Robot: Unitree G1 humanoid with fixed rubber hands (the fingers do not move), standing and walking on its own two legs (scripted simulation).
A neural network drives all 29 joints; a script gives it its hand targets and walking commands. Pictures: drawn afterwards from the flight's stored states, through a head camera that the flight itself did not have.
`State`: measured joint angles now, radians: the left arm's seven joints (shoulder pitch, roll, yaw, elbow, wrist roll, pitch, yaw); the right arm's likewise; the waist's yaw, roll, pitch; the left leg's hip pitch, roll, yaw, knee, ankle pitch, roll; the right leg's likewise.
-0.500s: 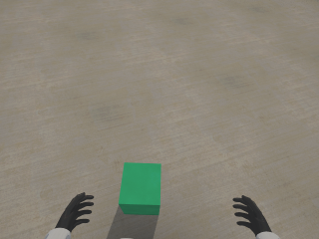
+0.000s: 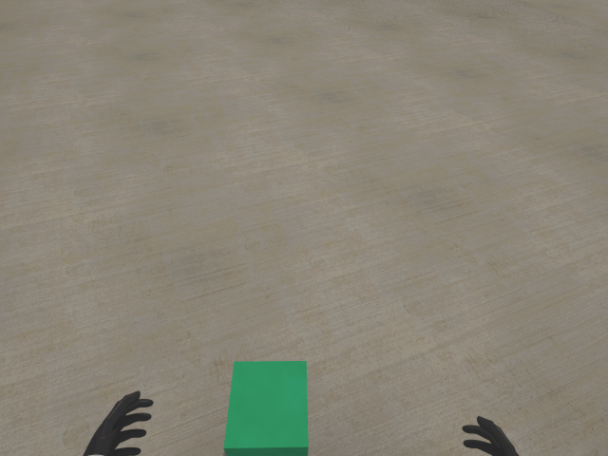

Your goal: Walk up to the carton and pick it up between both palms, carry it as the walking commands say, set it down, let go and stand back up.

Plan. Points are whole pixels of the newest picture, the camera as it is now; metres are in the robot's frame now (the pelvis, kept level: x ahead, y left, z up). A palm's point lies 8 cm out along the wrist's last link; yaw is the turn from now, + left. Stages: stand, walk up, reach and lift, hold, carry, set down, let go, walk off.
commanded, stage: stand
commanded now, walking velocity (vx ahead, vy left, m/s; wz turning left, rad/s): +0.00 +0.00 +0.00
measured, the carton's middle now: (270, 417) +0.37 +0.10 -0.64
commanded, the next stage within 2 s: none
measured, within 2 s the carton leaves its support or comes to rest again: neither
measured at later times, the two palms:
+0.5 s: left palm out of the picture +0.08 +0.26 -0.09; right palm out of the picture +0.08 -0.29 -0.09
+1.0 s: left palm out of the picture +0.02 +0.28 -0.10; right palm out of the picture +0.00 -0.30 -0.10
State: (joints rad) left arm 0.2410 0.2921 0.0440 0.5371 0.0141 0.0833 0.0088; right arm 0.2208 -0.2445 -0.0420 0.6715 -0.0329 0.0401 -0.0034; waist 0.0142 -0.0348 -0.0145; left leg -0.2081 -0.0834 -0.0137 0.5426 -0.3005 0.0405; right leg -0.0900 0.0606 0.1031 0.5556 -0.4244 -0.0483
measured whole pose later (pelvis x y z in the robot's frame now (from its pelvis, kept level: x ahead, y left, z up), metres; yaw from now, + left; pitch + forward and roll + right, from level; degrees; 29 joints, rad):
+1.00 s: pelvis -0.05 -0.01 +0.01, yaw -1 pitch -3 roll +0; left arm 0.27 0.32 0.02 0.93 0.02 -0.03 0.01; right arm 0.24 -0.31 -0.04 1.01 -0.03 -0.03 -0.01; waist -0.01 -0.01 -0.04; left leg -0.20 -0.04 -0.02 0.42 -0.17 0.02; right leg -0.09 0.10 0.10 0.43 -0.28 -0.06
